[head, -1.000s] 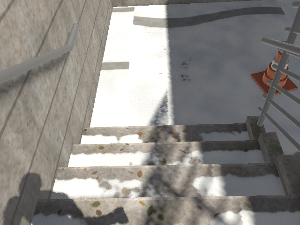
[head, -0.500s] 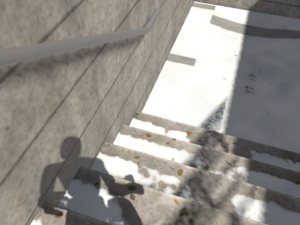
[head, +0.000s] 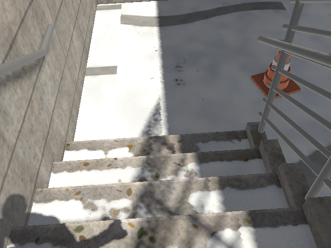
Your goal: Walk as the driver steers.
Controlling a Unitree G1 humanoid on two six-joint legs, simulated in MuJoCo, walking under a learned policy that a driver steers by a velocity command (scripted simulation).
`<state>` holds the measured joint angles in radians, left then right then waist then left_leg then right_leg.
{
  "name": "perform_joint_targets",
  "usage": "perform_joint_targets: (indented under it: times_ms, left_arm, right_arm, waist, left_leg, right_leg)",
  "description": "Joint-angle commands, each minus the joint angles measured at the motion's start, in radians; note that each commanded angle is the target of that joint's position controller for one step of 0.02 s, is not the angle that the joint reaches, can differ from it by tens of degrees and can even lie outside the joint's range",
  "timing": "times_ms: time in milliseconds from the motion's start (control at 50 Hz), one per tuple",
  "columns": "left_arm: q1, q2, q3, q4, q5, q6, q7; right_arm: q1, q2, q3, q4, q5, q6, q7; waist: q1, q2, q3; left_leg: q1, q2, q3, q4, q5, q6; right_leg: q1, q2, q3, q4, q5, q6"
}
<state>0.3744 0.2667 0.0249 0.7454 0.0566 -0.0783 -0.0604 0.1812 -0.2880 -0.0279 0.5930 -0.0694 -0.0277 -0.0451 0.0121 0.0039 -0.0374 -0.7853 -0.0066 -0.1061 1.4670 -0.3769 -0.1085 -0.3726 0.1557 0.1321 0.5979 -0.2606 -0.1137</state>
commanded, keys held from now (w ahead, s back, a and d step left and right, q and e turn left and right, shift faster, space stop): e+shift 0.16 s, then q+shift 0.24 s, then w+q+shift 0.58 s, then w+shift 0.02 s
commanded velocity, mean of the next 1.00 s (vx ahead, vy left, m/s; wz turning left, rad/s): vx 0.38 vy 0.00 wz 0.24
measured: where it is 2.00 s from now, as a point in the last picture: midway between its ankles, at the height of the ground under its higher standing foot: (134, 213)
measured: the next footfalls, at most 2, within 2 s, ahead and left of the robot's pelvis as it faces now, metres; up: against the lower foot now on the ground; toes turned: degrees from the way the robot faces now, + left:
left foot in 0.42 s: +0.03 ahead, +0.17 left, +0.00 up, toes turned -7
right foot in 1.06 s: +0.34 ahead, -0.07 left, -0.17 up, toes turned +25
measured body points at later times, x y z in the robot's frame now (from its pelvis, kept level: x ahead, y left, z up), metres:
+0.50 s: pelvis +0.01 +0.03 -0.01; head +0.02 +0.01 +0.44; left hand +0.22 +0.23 -0.09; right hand +0.06 -0.22 -0.15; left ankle -0.02 +0.17 -0.73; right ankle +0.02 -0.05 -0.73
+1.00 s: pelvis +0.19 +0.04 -0.07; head +0.16 +0.04 +0.38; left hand +0.36 +0.33 -0.13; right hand +0.22 -0.25 -0.19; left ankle -0.01 +0.18 -0.73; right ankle +0.33 -0.08 -0.80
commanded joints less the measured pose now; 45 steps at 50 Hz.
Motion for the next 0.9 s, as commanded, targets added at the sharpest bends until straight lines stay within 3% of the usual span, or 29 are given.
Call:
perform_joint_targets:
  times_ms: [20,100,120,180,240,300,320,340,360,380,400,420,440,460,480,520,560,580,600,620,640,660,680,700,740,780,820,860,900]
  left_arm:
    - [0.054,0.124,0.028,-0.04,-0.002,-0.029,0.018]
    - [0.108,0.116,0.025,-0.045,-0.007,-0.027,0.016]
    - [0.104,0.117,0.019,-0.048,-0.002,-0.032,0.018]
    - [0.075,0.108,0.014,-0.068,-0.014,-0.033,0.023]
    - [0.038,0.088,-0.004,-0.098,-0.045,-0.023,0.037]
    - [-0.096,0.04,-0.053,-0.139,-0.086,-0.002,0.025]
    - [-0.013,0.071,0.005,-0.089,-0.104,0.076,0.056]
    - [-0.125,0.145,-0.041,-0.131,-0.1,0.023,0.022]
    - [-0.229,0.086,-0.051,-0.148,-0.096,0.022,-0.014]
    - [-0.256,0.09,-0.058,-0.156,-0.1,0.034,-0.032]
    - [-0.239,0.107,-0.046,-0.142,-0.137,0.044,-0.038]
    - [-0.214,0.163,-0.033,-0.108,-0.157,0.049,-0.052]
    - [-0.129,0.214,-0.006,-0.102,-0.125,0.057,-0.053]
    - [-0.104,0.271,0.019,-0.101,-0.09,0.053,-0.023]
    - [-0.157,0.241,0.009,-0.112,-0.062,0.037,0.009]
    - [-0.248,0.141,-0.021,-0.129,-0.014,-0.001,0.044]
    - [-0.34,0.053,-0.047,-0.158,0.009,-0.02,0.06]
    - [-0.379,0.016,-0.054,-0.179,0.032,-0.02,0.062]
    - [-0.381,-0.012,-0.058,-0.202,0.041,-0.015,0.055]
    - [-0.398,0.003,-0.056,-0.184,0.045,-0.017,0.056]
    - [-0.452,0.186,0.027,-0.185,-0.034,0.024,0.068]
    - [-0.445,0.153,0.016,-0.187,-0.039,0.04,0.067]
    - [-0.431,0.114,0.007,-0.182,-0.046,0.048,0.054]
    - [-0.428,0.102,0.004,-0.15,-0.029,0.052,0.042]
    - [-0.414,0.117,0.017,-0.143,-0.024,0.06,0.04]
    - [-0.494,0.127,0.034,-0.154,-0.03,0.055,0.034]
    - [-0.504,0.137,0.043,-0.138,-0.023,0.046,0.031]
    - [-0.51,0.088,0.033,-0.138,-0.006,0.05,0.018]
    - [-0.514,0.049,0.025,-0.141,-0.03,0.064,0.005]
  right_arm:
    - [0.021,-0.06,0.0,-0.069,0.005,0.001,-0.004]
    - [-0.035,-0.04,0.013,-0.087,0.01,-0.009,-0.023]
    - [-0.014,-0.041,0.013,-0.084,-0.007,-0.01,-0.013]
    - [-0.019,-0.031,0.015,-0.088,-0.006,-0.003,0.005]
    - [-0.007,-0.021,0.015,-0.047,-0.005,0.015,0.046]
    - [0.062,0.008,0.017,0.029,-0.015,0.015,0.108]
    - [-0.019,-0.061,-0.013,0.008,0.07,0.08,0.051]
    - [0.102,0.037,0.015,0.07,-0.03,0.03,0.13]
    - [0.162,0.037,0.019,0.117,-0.018,0.009,0.163]
    - [0.166,0.037,0.018,0.133,0.0,0.003,0.178]
    - [0.097,0.009,0.008,0.121,0.033,0.006,0.176]
    - [0.11,-0.016,0.0,0.134,0.029,0.005,0.163]
    - [0.091,-0.09,-0.021,0.131,0.025,-0.007,0.143]
    - [0.017,-0.159,-0.043,0.091,-0.007,-0.02,0.118]
    - [0.01,-0.13,-0.032,0.088,-0.015,-0.037,0.103]
    - [0.051,-0.014,0.008,0.121,-0.017,-0.081,0.083]
    - [0.182,0.033,0.019,0.171,-0.037,-0.11,0.089]
    - [0.295,-0.004,0.005,0.208,-0.042,-0.115,0.092]
    - [0.263,-0.086,-0.017,0.171,-0.028,-0.114,0.099]
    - [0.282,-0.056,-0.012,0.166,-0.014,-0.116,0.1]
    - [0.342,-0.244,-0.094,0.168,0.109,-0.027,0.085]
    - [0.343,-0.24,-0.098,0.156,0.114,0.017,0.072]
    - [0.325,-0.21,-0.093,0.142,0.102,0.039,0.06]
    - [0.327,-0.186,-0.093,0.148,0.082,0.047,0.051]
    - [0.275,-0.162,-0.087,0.128,0.082,0.034,0.053]
    - [0.317,-0.135,-0.082,0.149,0.081,0.014,0.041]
    - [0.326,-0.152,-0.089,0.146,0.086,0.004,0.03]
    - [0.292,-0.114,-0.072,0.151,0.089,0.002,0.023]
    - [0.259,-0.122,-0.063,0.132,0.075,0.012,0.029]
  waist:
    - [-0.011,-0.086,-0.002]
    - [0.029,-0.103,-0.016]
    - [0.019,-0.117,-0.039]
    - [0.018,-0.092,-0.026]
    - [0.032,-0.064,-0.06]
    - [-0.028,-0.038,-0.065]
    - [0.035,0.025,-0.055]
    - [-0.073,-0.136,-0.048]
    - [-0.087,-0.029,-0.014]
    - [-0.08,-0.051,-0.012]
    - [-0.047,-0.044,0.033]
    - [-0.04,-0.075,0.01]
    - [0.047,-0.123,-0.019]
    - [0.094,-0.165,-0.012]
    - [0.073,-0.166,0.0]
    - [0.038,-0.141,0.01]
    - [-0.027,-0.03,-0.004]
    - [-0.072,0.072,0.003]
    - [-0.074,0.195,0.052]
    - [-0.111,0.092,0.08]
    - [-0.099,-0.046,0.106]
    - [-0.101,-0.045,0.089]
    - [-0.084,0.013,0.084]
    - [-0.096,0.062,0.063]
    - [-0.072,0.102,0.073]
    - [-0.097,0.076,0.079]
    - [-0.11,0.08,0.064]
    - [-0.101,0.073,0.073]
    - [-0.121,0.099,0.07]
  left_leg:
    - [-0.079,0.009,0.007,0.058,0.022,-0.028]
    - [-0.183,0.006,-0.012,-0.004,-0.025,-0.053]
    - [-0.108,-0.002,0.003,0.034,0.003,-0.048]
    - [-0.089,-0.017,0.012,0.027,-0.023,-0.044]
    - [-0.067,0.03,0.011,0.025,0.017,-0.062]
    - [0.174,0.095,0.038,-0.127,0.099,-0.073]
    - [0.242,0.003,0.132,-0.388,-0.002,0.031]
    - [0.362,0.07,0.099,-0.297,0.074,-0.055]
    - [0.452,0.081,0.089,-0.397,0.085,-0.084]
    - [0.537,0.069,0.106,-0.493,0.112,-0.098]
    - [0.475,0.07,0.08,-0.76,0.101,-0.094]
    - [0.512,0.048,0.071,-0.857,0.114,-0.082]
    - [0.513,0.004,0.07,-0.769,0.009,-0.013]
    - [0.434,-0.041,0.092,-0.76,-0.193,0.041]
    - [0.354,-0.026,0.061,-0.8,-0.161,0.09]
    - [0.338,-0.012,0.035,-0.798,0.014,0.177]
    - [0.499,-0.012,-0.035,-0.862,-0.014,0.272]
    - [0.614,0.046,-0.243,-0.954,-0.113,0.364]
    - [0.715,0.18,-0.6,-1.112,-0.193,0.493]
    - [0.772,0.239,-0.666,-1.15,-0.253,0.502]
    - [0.876,0.259,-0.691,-1.087,0.005,0.485]
    - [0.882,0.222,-0.616,-1.054,0.159,0.465]
    - [0.786,0.181,-0.528,-1.062,0.236,0.433]
    - [0.757,0.155,-0.48,-1.044,0.301,0.409]
    - [0.642,0.118,-0.445,-1.035,0.348,0.389]
    - [0.716,0.094,-0.488,-0.919,0.177,0.412]
    - [0.777,0.088,-0.529,-0.864,0.192,0.425]
    - [0.56,0.007,-0.488,-0.809,0.06,0.392]
    - [0.399,-0.046,-0.454,-0.827,-0.038,0.357]
  right_leg:
    - [0.092,-0.226,0.389,-0.2,0.055,-0.143]
    - [0.263,-0.239,0.485,-0.106,0.243,-0.155]
    - [0.228,-0.221,0.473,-0.084,0.319,-0.156]
    - [0.194,-0.232,0.487,-0.025,0.461,-0.181]
    - [0.171,-0.261,0.491,0.043,0.566,-0.189]
    - [-0.025,-0.206,0.424,0.067,0.618,-0.126]
    - [0.074,-0.205,0.393,-0.073,0.81,-0.055]
    - [-0.082,-0.164,0.407,0.039,0.552,-0.076]
    - [-0.152,-0.178,0.389,-0.006,0.423,-0.037]
    - [-0.188,-0.188,0.397,-0.054,0.381,-0.016]
    - [-0.076,-0.217,0.463,-0.1,0.28,-0.02]
    - [-0.022,-0.221,0.49,-0.138,0.025,-0.022]
    - [0.033,-0.235,0.487,-0.222,-0.291,-0.064]
    - [0.075,-0.265,0.527,-0.27,-0.63,-0.124]
    - [0.126,-0.305,0.59,-0.264,-0.734,-0.149]
    - [0.122,-0.318,0.511,-0.186,-0.634,-0.163]
    - [-0.018,-0.213,0.252,0.05,-0.415,-0.099]
    - [-0.165,-0.114,0.102,0.296,-0.289,-0.019]
    - [-0.412,-0.033,-0.006,0.445,-0.313,0.075]
    - [-0.536,-0.086,-0.002,0.531,-0.342,0.102]
    - [-0.63,-0.109,-0.017,0.435,-0.352,0.121]
    - [-0.588,-0.137,-0.017,0.401,-0.273,0.141]
    - [-0.467,-0.153,-0.047,0.357,-0.188,0.152]
    - [-0.378,-0.17,-0.051,0.391,-0.019,0.146]
    - [-0.282,-0.162,-0.078,0.409,0.024,0.156]
    - [-0.394,-0.195,0.039,0.314,0.288,0.161]
    - [-0.467,-0.182,0.056,0.257,0.328,0.168]
    - [-0.278,-0.153,0.039,0.158,0.484,0.169]
    - [-0.055,-0.113,-0.008,0.054,0.441,0.169]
